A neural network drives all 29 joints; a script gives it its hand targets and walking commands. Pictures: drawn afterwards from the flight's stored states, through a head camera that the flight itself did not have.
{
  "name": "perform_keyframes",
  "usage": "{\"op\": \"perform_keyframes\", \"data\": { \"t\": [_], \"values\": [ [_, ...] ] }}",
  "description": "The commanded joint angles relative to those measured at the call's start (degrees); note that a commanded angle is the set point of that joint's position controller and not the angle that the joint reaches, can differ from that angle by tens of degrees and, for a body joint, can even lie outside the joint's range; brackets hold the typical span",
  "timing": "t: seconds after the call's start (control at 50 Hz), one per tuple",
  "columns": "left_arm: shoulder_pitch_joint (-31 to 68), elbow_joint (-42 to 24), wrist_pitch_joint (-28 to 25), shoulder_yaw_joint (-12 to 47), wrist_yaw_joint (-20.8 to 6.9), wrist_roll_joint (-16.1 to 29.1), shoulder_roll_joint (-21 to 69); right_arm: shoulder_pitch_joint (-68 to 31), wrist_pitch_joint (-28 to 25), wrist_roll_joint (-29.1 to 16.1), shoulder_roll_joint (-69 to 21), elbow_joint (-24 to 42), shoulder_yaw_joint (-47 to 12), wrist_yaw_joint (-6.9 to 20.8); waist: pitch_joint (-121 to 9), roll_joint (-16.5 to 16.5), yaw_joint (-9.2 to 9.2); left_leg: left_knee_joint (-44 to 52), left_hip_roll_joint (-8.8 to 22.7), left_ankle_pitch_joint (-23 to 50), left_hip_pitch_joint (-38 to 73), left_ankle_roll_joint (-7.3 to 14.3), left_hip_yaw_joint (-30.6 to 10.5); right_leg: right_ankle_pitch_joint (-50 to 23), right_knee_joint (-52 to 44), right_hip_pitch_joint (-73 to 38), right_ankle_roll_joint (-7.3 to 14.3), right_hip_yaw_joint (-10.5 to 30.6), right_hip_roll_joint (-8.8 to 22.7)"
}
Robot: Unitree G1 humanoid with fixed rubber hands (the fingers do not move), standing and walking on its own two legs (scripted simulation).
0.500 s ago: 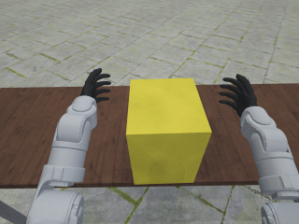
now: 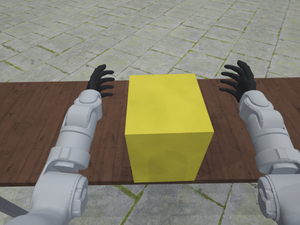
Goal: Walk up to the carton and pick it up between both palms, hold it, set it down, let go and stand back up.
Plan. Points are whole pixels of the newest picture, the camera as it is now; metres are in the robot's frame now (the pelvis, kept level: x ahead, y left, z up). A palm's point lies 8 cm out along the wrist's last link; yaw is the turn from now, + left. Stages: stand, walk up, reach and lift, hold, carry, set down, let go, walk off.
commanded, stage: reach and lift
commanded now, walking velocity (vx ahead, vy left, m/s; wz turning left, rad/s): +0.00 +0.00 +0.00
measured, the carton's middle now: (163, 130) +0.40 -0.01 +0.03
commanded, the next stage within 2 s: none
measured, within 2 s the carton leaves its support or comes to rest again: neither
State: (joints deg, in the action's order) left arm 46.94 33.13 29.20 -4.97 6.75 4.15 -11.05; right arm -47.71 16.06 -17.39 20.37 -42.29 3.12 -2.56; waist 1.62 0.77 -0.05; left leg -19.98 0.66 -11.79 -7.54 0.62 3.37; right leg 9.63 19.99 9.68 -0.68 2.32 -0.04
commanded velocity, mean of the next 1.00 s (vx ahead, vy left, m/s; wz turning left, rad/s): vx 0.00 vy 0.00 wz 0.00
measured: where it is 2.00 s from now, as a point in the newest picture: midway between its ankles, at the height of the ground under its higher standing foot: outside the picture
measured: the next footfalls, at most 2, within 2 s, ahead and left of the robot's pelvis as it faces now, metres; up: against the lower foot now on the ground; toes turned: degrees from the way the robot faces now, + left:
none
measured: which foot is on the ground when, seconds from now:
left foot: down 0.00-1.00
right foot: down 0.00-1.00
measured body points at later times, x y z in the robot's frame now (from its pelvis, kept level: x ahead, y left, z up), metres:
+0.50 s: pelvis +0.01 +0.00 +0.00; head +0.04 -0.01 +0.45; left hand +0.42 +0.17 +0.07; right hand +0.44 -0.19 +0.09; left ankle -0.01 +0.11 -0.75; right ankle +0.01 -0.13 -0.75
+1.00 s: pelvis +0.01 +0.00 +0.00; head +0.04 +0.00 +0.45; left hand +0.42 +0.14 +0.07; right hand +0.44 -0.16 +0.09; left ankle -0.01 +0.11 -0.75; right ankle +0.01 -0.13 -0.75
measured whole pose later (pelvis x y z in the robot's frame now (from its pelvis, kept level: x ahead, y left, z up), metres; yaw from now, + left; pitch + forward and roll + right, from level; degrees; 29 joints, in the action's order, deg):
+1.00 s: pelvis +0.01 +0.00 +0.00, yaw +0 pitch +10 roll +0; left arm 40.8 57.5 -8.8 -9.8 8.9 1.5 -0.6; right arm -45.6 -8.6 -8.5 6.8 -60.8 3.1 -6.0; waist -6.9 0.8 0.0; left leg -21.2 0.9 -11.2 -19.6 0.2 3.4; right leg 8.4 20.0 21.2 -0.6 2.3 -0.3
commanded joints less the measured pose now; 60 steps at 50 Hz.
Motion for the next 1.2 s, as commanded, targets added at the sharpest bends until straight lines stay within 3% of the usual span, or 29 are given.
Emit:
{"op": "perform_keyframes", "data": {
  "t": [0.0,0.04,0.06,0.08,0.1,0.12,0.16,0.2,0.22,0.28,0.3,0.34,0.36,0.38,0.4,0.5,0.56,0.62,0.66,0.72,0.8,0.82,0.88,0.96,1.0,1.02,1.06,1.12,1.18],
  "values": [
    [25.61,-2.34,-9.45,-2.31,0.13,1.24,-6.01,-23.32,-5.19,-1.39,5.22,-2.17,-2.61,0.97,-29.03,-4.30,0.21,-0.88,-0.39,17.48,2.59,-1.61,-2.67,-20.54,-1.14,-3.64,0.20,-2.80,-3.31],
    [21.90,2.52,-12.15,-0.63,-0.11,1.82,-3.41,-20.02,-6.45,-0.11,4.48,-7.69,-2.00,1.75,-25.41,-3.20,-0.12,-1.26,0.21,19.29,4.51,-2.51,-3.03,-18.34,-2.17,-1.48,1.04,-3.51,-3.56],
    [21.98,-5.08,-13.84,0.39,0.19,2.26,-2.56,-19.96,-8.11,-0.56,5.24,-3.56,-1.27,1.69,-32.06,-1.56,-1.14,-2.64,0.34,25.02,7.55,-3.71,-3.25,-22.07,-1.46,-1.41,1.30,-3.71,-4.30],
    [17.70,6.31,-15.49,-1.55,-0.62,1.21,-2.53,-17.74,-8.88,1.57,4.23,-10.65,-1.65,1.95,-25.03,-4.12,0.00,-1.22,-0.05,17.89,4.31,-2.44,-2.60,-17.14,-3.02,-0.11,0.66,-3.65,-3.71],
    [19.87,3.01,-17.90,0.01,-0.31,3.28,-2.83,-19.68,-10.21,0.83,2.73,-3.81,-3.35,2.02,-28.23,-4.99,1.40,-1.61,0.15,18.99,4.75,-2.22,-2.43,-17.48,-1.99,0.19,0.68,-3.73,-3.84],
    [18.57,1.69,-18.94,1.50,-0.48,3.49,0.16,-18.00,-11.60,-0.47,1.96,-5.25,-3.56,2.41,-29.21,-3.60,0.03,-1.98,0.25,22.74,6.71,-3.53,-2.83,-19.38,-1.95,-0.28,0.98,-4.24,-3.87],
    [20.21,10.23,-23.87,1.11,-0.64,2.54,-0.52,-19.06,-13.71,3.28,0.09,-7.39,-1.54,2.94,-30.16,-3.79,0.57,-1.74,0.18,16.63,2.10,-2.45,-2.20,-14.16,-2.70,2.93,1.56,-3.92,-3.45],
    [19.49,5.18,-27.66,2.08,0.00,2.81,1.20,-17.06,-17.10,4.31,0.90,-7.62,-1.40,3.03,-36.76,-1.21,-0.03,-4.25,0.77,28.39,6.75,-4.71,-2.77,-20.81,-2.13,3.00,1.74,-4.74,-3.91],
    [19.36,8.99,-29.09,1.34,-0.36,1.38,1.61,-16.18,-17.24,3.98,-0.47,-12.72,-2.39,3.03,-33.35,0.21,0.39,-4.66,0.65,29.92,6.35,-5.53,-2.42,-20.53,-2.78,2.89,2.16,-4.34,-3.19],
    [15.56,13.36,-31.85,0.47,-0.48,0.02,2.50,-15.64,-19.92,5.18,-1.39,-12.84,-2.67,3.10,-34.81,-1.66,1.11,-4.27,0.54,24.27,3.38,-4.86,-2.00,-19.38,-2.41,2.64,1.99,-4.49,-3.55],
    [16.99,16.18,-32.81,1.14,-0.67,0.22,1.54,-14.52,-20.18,6.24,-1.15,-16.35,-1.37,2.65,-32.78,-1.07,-0.52,-3.83,0.39,22.07,2.83,-4.69,-1.86,-17.77,-3.15,3.08,2.08,-4.37,-3.06],
    [18.90,14.51,-35.26,1.09,-0.40,0.26,1.71,-17.14,-22.56,7.20,-1.36,-13.03,-0.65,2.24,-34.84,-0.97,-0.66,-4.62,0.49,25.30,3.06,-5.17,-2.29,-19.81,-2.00,2.37,2.01,-4.56,-3.70],
    [21.18,9.57,-36.75,1.57,0.52,0.10,2.89,-17.82,-23.35,7.76,-0.39,-14.03,1.04,2.22,-36.84,2.34,-1.50,-5.01,1.02,28.00,4.31,-6.39,-2.77,-19.55,-2.21,5.17,2.59,-5.03,-4.14],
    [20.17,11.90,-37.96,1.50,0.66,1.35,3.48,-18.31,-23.89,7.29,-0.30,-14.35,-0.16,2.49,-37.35,0.06,-0.19,-6.06,1.29,29.06,4.77,-6.04,-2.79,-18.66,-1.66,7.96,2.18,-4.88,-4.13],
    [18.66,15.98,-37.98,2.09,0.82,0.31,3.62,-16.01,-24.14,8.43,-1.42,-17.63,0.69,2.03,-37.15,0.12,-1.41,-6.51,0.88,27.99,3.83,-6.11,-2.74,-19.88,-2.48,6.56,2.60,-4.39,-3.76],
    [16.73,20.32,-39.04,-0.72,0.31,-1.16,2.92,-16.44,-25.12,6.88,-3.31,-14.27,-2.06,0.97,-38.45,-2.22,1.05,-5.65,0.42,25.44,-0.67,-4.65,-1.50,-23.77,-0.93,3.01,1.87,-3.62,-3.54],
    [18.90,11.86,-40.89,-0.80,1.32,-1.79,4.54,-15.44,-25.78,7.27,-3.05,-16.03,-1.51,0.45,-41.60,1.07,-0.08,-6.44,0.29,29.80,3.13,-5.68,-1.55,-24.73,-1.08,3.07,2.07,-4.08,-3.65],
    [16.44,12.40,-41.70,1.64,1.50,-0.63,6.94,-14.34,-25.84,5.84,-4.61,-15.40,-3.80,1.01,-43.34,2.00,1.06,-7.32,0.46,31.67,1.87,-5.97,-2.12,-27.45,-0.35,3.47,1.96,-3.41,-3.29],
    [15.20,15.79,-41.05,0.33,0.63,-2.14,7.36,-13.84,-24.99,7.30,-5.86,-18.80,-3.01,0.33,-36.29,0.12,-0.25,-6.37,0.44,30.31,1.28,-5.53,-2.18,-28.40,-1.03,3.33,1.27,-3.14,-3.01],
    [15.91,17.44,-41.35,-2.11,0.38,-3.45,7.58,-15.91,-25.94,8.12,-8.08,-15.95,-3.11,0.23,-36.29,-0.32,0.86,-6.76,-0.20,28.99,-1.35,-5.11,-1.80,-27.56,-0.01,1.58,1.20,-3.40,-3.07],
    [18.18,16.96,-41.17,-3.94,0.71,-6.19,11.24,-17.78,-25.65,12.30,-12.53,-14.69,1.56,-1.14,-35.64,-2.37,-0.55,-5.11,-0.35,21.09,-4.12,-4.03,-1.15,-22.40,-0.61,1.73,1.00,-3.17,-2.74],
    [16.91,16.60,-41.75,-3.58,0.62,-6.30,12.14,-16.67,-26.30,11.88,-13.66,-14.97,-0.24,-0.90,-36.59,-1.72,0.92,-5.73,-0.05,25.04,-2.15,-4.27,-1.45,-25.75,-0.36,1.05,0.80,-3.25,-2.89],
    [20.91,14.02,-41.10,-3.81,1.52,-9.42,13.93,-17.38,-26.30,14.69,-14.07,-16.45,5.12,-1.92,-36.12,3.80,-2.34,-5.62,0.24,26.14,1.24,-5.85,-2.12,-21.28,-1.39,2.55,1.71,-4.37,-3.20],
    [20.85,16.66,-38.42,-8.12,2.15,-12.49,13.21,-18.58,-24.73,16.56,-15.71,-15.64,6.26,-4.03,-32.64,-1.03,-0.62,-4.42,-0.09,19.19,-2.87,-4.87,-0.69,-18.46,-2.06,0.43,0.82,-4.14,-3.32],
    [19.02,13.63,-38.38,-6.28,2.16,-12.61,16.16,-17.12,-25.57,17.07,-16.51,-13.03,6.87,-3.96,-35.39,3.03,-1.14,-5.74,0.19,27.88,0.48,-6.35,-1.06,-22.44,-1.61,1.53,1.48,-4.56,-3.97],
    [21.61,13.03,-38.56,-5.15,2.07,-11.90,17.07,-17.88,-25.66,16.78,-17.00,-14.24,7.98,-3.84,-36.01,2.13,-2.66,-6.22,0.50,28.52,2.05,-6.68,-1.30,-21.66,-1.67,1.89,0.92,-5.53,-4.00],
    [22.46,13.37,-38.42,-6.49,1.60,-13.31,18.11,-19.07,-25.43,17.64,-19.20,-13.66,7.16,-3.26,-35.87,1.26,-0.63,-5.50,0.00,25.40,1.70,-5.50,-0.43,-19.69,-2.39,2.46,0.94,-4.99,-3.44],
    [22.20,12.11,-38.65,-5.54,1.61,-13.56,20.88,-17.31,-24.84,18.43,-20.43,-18.20,7.99,-2.83,-33.07,2.45,-1.67,-5.27,0.42,25.64,2.77,-6.36,-1.39,-18.73,-3.04,2.07,1.68,-5.07,-2.97],
    [24.37,10.91,-38.89,-5.85,1.05,-15.37,21.47,-17.56,-25.59,21.13,-22.86,-14.03,9.45,-2.33,-36.98,1.45,-1.92,-5.18,0.36,25.04,4.04,-5.56,-1.22,-19.00,-1.99,2.22,1.53,-5.43,-3.30]
  ]
}}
